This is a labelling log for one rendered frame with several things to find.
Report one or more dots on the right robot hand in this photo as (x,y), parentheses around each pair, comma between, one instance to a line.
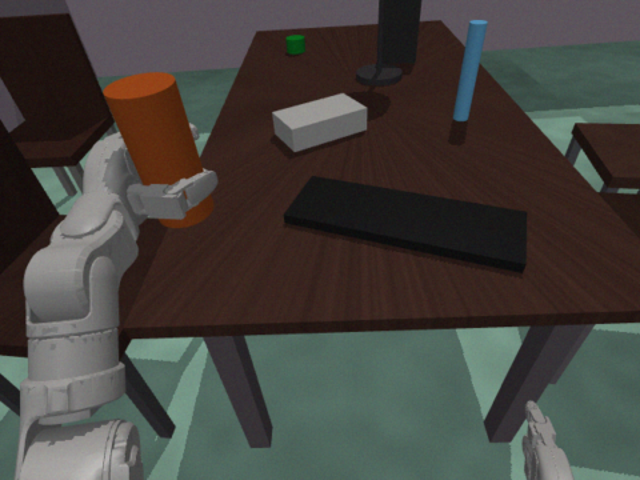
(543,459)

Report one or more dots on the desk lamp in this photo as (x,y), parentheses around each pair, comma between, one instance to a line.
(379,74)

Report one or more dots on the left robot arm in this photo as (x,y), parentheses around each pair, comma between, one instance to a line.
(72,311)

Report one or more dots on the chair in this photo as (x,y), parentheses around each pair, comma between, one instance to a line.
(27,221)
(45,68)
(613,150)
(627,207)

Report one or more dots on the left robot hand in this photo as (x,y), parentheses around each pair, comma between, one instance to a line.
(109,167)

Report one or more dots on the table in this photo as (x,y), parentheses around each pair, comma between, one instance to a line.
(244,271)

